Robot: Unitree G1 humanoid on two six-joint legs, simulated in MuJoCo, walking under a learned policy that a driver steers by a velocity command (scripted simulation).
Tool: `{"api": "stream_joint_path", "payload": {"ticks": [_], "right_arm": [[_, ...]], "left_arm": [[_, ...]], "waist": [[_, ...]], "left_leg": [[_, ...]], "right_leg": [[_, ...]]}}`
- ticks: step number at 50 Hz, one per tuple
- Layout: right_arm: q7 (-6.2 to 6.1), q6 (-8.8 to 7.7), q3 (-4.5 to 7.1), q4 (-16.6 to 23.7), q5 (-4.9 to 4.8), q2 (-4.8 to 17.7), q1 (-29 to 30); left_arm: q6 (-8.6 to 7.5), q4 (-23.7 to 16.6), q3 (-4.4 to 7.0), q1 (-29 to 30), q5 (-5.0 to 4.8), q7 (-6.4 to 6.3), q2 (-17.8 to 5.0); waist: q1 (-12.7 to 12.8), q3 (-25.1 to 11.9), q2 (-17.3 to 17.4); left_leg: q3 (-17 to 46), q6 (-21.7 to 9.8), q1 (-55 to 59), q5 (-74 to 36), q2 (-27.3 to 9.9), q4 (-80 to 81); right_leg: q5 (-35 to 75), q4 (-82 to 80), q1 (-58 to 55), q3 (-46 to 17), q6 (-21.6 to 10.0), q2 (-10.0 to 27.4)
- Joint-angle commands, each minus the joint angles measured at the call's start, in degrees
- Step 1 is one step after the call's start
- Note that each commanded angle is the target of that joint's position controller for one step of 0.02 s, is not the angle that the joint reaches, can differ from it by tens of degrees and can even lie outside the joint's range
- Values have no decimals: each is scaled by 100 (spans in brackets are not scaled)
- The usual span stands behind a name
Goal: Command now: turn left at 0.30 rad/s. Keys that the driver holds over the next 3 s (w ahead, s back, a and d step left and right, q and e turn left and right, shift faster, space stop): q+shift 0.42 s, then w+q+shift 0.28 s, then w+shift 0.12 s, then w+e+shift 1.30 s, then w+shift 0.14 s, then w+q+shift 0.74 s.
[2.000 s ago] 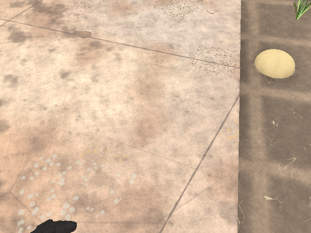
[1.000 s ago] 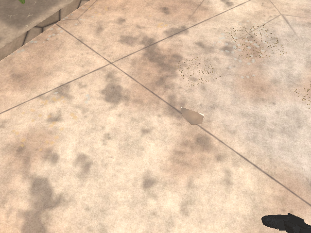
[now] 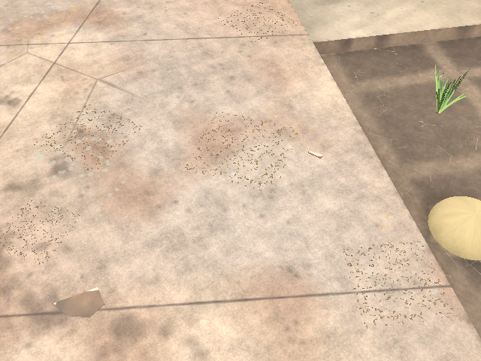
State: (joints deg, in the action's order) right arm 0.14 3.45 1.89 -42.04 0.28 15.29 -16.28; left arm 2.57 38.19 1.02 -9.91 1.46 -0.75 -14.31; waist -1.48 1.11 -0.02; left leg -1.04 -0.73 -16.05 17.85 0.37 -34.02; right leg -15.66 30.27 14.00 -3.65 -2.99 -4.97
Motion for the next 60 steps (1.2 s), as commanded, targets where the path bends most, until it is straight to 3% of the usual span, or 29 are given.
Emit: {"api": "stream_joint_path", "payload": {"ticks": [1,2,3,4,5,8,13,15,17,18,19,20,21,22,24,28,35,43,45,46,47,48,49,50,51,53,54,57,60], "right_arm": [[-10,-249,198,451,103,948,53],[17,-277,393,469,9,1570,103],[66,-278,438,332,20,1538,-423],[74,-272,429,266,17,1356,-508],[46,-227,425,293,4,1210,-219],[-2,-120,438,432,-17,990,263],[59,-21,611,438,24,1179,44],[96,-14,647,517,37,1225,282],[98,-22,639,614,-27,1180,670],[72,-54,570,669,-58,918,569],[46,-84,479,784,-84,480,255],[9,-74,595,639,159,1065,299],[51,-56,658,576,164,1211,364],[127,-15,645,487,187,1151,240],[357,44,608,456,159,1118,157],[548,19,498,709,152,965,1000],[658,-47,397,920,153,759,1641],[674,-313,149,1131,207,538,2353],[579,-369,142,1035,261,575,1996],[480,-431,207,748,274,659,1069],[364,-501,326,237,303,826,-400],[199,-548,502,23,404,1484,-1374],[92,-613,573,134,341,2107,-1541],[5,-632,503,143,354,1819,-1009],[-4,-652,379,18,314,1389,-725],[31,-730,226,12,154,813,45],[25,-777,158,-9,116,586,128],[66,-972,118,-309,68,368,-132],[72,-1063,77,-520,108,189,-348]], "left_arm": [[-60,-222,315,-326,-38,-133,-995],[-48,-422,270,-221,-34,-134,-811],[-25,-463,251,9,2,-168,-820],[-30,-452,266,102,-6,-143,-840],[-33,-391,265,143,-29,-112,-767],[-41,-355,227,155,-18,-38,-629],[-110,-462,144,348,-84,-51,-528],[-164,-401,163,90,-107,-102,-619],[-239,-246,196,-443,-95,-199,-680],[-279,-218,289,-574,-44,-267,-1083],[-239,-391,406,-260,8,-271,-1733],[-195,-429,374,12,84,-229,-1550],[-196,-483,246,145,92,-208,-1098],[-209,-448,199,145,102,-171,-910],[-254,-456,228,124,66,-158,-1006],[-434,-220,354,-725,25,-110,-1214],[-683,85,435,-1250,56,-52,-1221],[-772,741,374,-1764,119,7,-1094],[-695,981,384,-1794,13,13,-1304],[-673,1082,393,-1692,-57,40,-1421],[-686,1082,352,-1559,-121,88,-1402],[-720,798,219,-1456,-155,206,-956],[-799,368,181,-1022,-226,234,-543],[-779,353,284,-562,-260,179,-821],[-771,430,282,-735,-251,186,-731],[-616,840,278,-1321,-103,287,-517],[-498,1012,268,-1525,-52,341,-417],[-315,879,273,-953,-113,454,-246],[-300,625,208,-170,-166,489,-181]], "waist": [[204,-252,376],[333,11,1204],[-58,-84,1531],[-47,-52,1068],[70,12,749],[167,-217,757],[-107,-483,880],[4,-526,993],[363,-479,915],[318,-504,298],[110,-542,-1318],[113,-236,-897],[4,-104,-570],[-51,-142,-533],[10,-130,-1126],[480,113,-736],[652,363,-660],[654,934,-533],[363,749,-609],[-164,295,-528],[-911,-541,-205],[-1278,-1505,902],[-1164,-1988,1874],[-1012,-1174,721],[-569,-471,391],[120,-64,686],[233,-20,809],[279,430,579],[242,739,574]], "left_leg": [[1317,-347,600,-1479,-706,1383],[2731,-1030,621,-3122,-1608,1415],[3505,-1668,721,-3592,-2100,1692],[3272,-1743,790,-3196,-1898,1685],[2813,-1539,649,-2685,-1504,1617],[2223,-1085,731,-2353,-745,1481],[2860,-1068,773,-1642,-678,1352],[3117,-906,476,-1586,-583,1320],[3086,-465,-225,-880,-234,1139],[2679,-112,-862,262,197,658],[1235,193,-1779,1408,1137,-844],[840,256,-1833,1373,635,-1959],[791,231,-1576,1072,424,-2519],[721,163,-1593,587,305,-2893],[450,146,-2138,136,138,-3418],[297,238,-3062,-227,-107,-3301],[208,226,-3481,-690,-442,-2780],[-173,-403,-2276,-291,-380,-845],[-636,-626,-1097,240,-20,-315],[-794,-729,117,133,267,-92],[-681,-778,2142,-240,434,152],[1241,-814,4136,1825,-1107,658],[3844,-589,4097,3665,-2416,1939],[3609,-331,3109,2786,-2464,2161],[2591,-281,2366,1813,-2270,1967],[1285,-58,1412,686,-1636,2212],[822,37,1157,349,-1471,2322],[-93,233,968,-926,-1298,2667],[-965,227,982,-2255,-1026,2817]], "right_leg": [[1207,547,123,-494,-228,982],[-510,1198,993,303,147,-50],[-1891,2138,1400,218,220,-159],[-1828,2769,1585,-21,238,-32],[-1463,2940,1614,-118,283,97],[-863,2419,1523,11,471,117],[-817,1168,1098,-4,483,-38],[-739,549,546,-18,399,-143],[-61,-859,-523,-12,306,-100],[-364,-1594,-1129,-765,107,771],[-1110,-2120,-1390,-2666,-480,2502],[-514,-2032,-540,-2605,-878,2816],[204,-1841,-222,-2067,-908,2522],[-467,-1892,-248,-1514,-718,2131],[-1674,-2158,-688,-1086,-461,1805],[-2082,-2364,-1521,-846,-332,2038],[-1803,-2514,-1761,-51,-349,2477],[-522,-2900,-1224,1116,-435,2517],[2007,-2359,-1117,1289,-556,2482],[3991,-1165,-920,1483,-600,2320],[4561,529,-98,1616,-535,1955],[1466,2853,1768,1478,-401,1309],[-1467,4590,2948,185,-383,470],[-617,4999,3372,-540,-422,519],[-88,4793,3277,-408,-418,866],[414,4299,2726,-82,-220,1231],[554,4354,2525,6,-157,1304],[1146,4443,2931,145,-122,1279],[1840,3727,3132,570,-218,1096]]}}
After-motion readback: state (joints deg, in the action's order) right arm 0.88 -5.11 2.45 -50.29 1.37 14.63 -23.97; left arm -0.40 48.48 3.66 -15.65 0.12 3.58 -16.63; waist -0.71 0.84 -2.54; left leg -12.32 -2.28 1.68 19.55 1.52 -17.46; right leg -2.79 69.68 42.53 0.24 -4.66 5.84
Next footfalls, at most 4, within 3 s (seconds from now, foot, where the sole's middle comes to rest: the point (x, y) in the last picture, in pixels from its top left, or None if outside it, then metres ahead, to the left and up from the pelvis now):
0.02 left None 0.04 0.11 -0.77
0.36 right None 0.07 -0.10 -0.77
0.94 left None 0.10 0.32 -0.77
1.42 right None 0.50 0.48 -0.77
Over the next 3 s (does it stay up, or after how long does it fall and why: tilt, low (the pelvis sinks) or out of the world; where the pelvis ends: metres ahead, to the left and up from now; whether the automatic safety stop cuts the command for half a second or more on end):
stays up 1.72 0.39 0.00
